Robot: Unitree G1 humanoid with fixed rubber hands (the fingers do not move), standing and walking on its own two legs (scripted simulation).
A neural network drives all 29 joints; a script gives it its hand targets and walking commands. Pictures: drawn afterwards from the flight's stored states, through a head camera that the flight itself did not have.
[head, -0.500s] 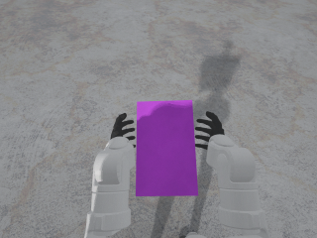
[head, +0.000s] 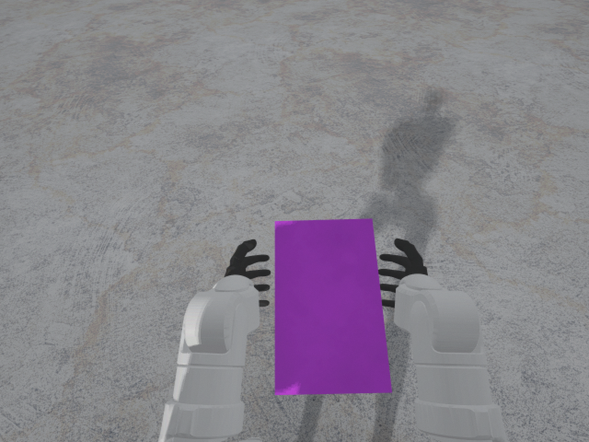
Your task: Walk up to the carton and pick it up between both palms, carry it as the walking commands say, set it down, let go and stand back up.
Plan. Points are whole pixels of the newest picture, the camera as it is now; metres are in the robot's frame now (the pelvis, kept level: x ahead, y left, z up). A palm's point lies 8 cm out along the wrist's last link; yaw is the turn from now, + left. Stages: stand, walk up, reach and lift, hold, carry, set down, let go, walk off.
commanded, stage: carry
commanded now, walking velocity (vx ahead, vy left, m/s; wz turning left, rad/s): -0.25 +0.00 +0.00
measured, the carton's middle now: (323, 309) +0.33 -0.03 -0.03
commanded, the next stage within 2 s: none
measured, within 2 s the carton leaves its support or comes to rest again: neither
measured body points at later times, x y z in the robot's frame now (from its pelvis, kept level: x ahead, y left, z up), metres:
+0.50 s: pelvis -0.16 +0.05 -0.01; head -0.15 +0.04 +0.44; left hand +0.15 +0.19 +0.09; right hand +0.18 -0.04 +0.07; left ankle -0.10 +0.15 -0.74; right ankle -0.17 -0.08 -0.74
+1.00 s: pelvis -0.21 +0.06 -0.01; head -0.24 +0.06 +0.44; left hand +0.10 +0.19 +0.09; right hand +0.11 -0.04 +0.08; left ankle -0.11 +0.15 -0.74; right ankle -0.17 -0.08 -0.74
